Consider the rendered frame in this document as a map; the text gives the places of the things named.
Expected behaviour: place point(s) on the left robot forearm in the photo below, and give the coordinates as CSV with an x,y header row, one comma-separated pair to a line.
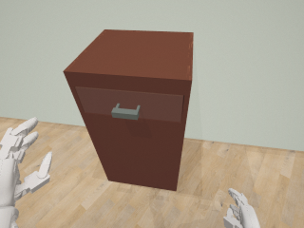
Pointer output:
x,y
8,216

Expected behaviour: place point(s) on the cabinet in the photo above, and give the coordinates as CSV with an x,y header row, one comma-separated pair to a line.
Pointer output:
x,y
144,152

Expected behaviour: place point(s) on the left robot hand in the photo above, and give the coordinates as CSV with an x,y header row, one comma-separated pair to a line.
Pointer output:
x,y
13,150

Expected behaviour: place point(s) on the handle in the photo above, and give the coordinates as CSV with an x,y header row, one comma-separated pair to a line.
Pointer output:
x,y
124,113

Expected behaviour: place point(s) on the drawer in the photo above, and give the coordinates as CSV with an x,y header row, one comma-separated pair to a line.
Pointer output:
x,y
154,106

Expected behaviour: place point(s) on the right robot hand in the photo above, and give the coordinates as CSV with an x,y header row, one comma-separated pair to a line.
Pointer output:
x,y
246,216

